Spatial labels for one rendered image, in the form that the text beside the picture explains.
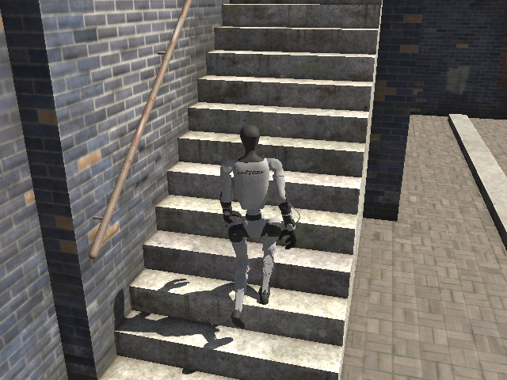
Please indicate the right robot hand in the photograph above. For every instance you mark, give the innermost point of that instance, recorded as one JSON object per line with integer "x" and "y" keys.
{"x": 292, "y": 239}

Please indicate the right robot shin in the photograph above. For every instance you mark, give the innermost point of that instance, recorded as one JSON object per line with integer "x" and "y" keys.
{"x": 267, "y": 268}

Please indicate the robot right upper arm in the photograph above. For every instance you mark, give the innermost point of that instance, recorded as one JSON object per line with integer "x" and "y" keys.
{"x": 278, "y": 179}

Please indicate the left robot hand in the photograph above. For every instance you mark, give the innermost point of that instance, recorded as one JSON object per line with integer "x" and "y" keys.
{"x": 233, "y": 213}

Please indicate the robot left upper arm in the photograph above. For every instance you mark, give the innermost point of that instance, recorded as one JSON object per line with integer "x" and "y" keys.
{"x": 225, "y": 180}

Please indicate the robot left foot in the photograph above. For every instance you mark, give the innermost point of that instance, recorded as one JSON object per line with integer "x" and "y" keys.
{"x": 237, "y": 319}

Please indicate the right robot forearm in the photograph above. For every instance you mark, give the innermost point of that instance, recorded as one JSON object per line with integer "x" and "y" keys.
{"x": 287, "y": 214}

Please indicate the left robot forearm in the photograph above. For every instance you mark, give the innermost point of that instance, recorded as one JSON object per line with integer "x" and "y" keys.
{"x": 227, "y": 208}

